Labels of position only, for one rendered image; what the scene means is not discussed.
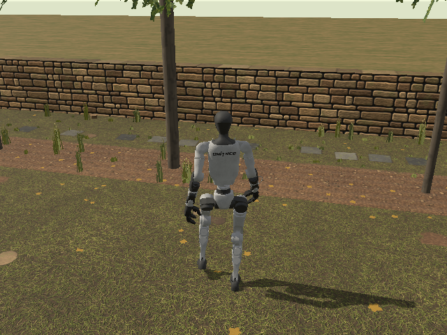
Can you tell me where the left robot foot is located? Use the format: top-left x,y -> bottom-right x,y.
197,258 -> 207,269

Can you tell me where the right robot forearm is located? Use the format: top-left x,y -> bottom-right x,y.
249,168 -> 259,193

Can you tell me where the left robot upper arm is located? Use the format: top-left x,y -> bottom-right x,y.
193,141 -> 209,182

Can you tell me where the right robot hand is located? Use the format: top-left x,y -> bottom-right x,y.
243,189 -> 259,204

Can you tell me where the left robot forearm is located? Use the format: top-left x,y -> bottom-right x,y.
185,171 -> 200,207

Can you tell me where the left robot hand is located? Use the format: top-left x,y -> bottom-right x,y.
184,206 -> 201,225

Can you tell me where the left robot thigh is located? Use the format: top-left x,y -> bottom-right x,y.
200,193 -> 214,227

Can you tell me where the right robot upper arm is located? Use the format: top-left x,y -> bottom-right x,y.
238,140 -> 257,178

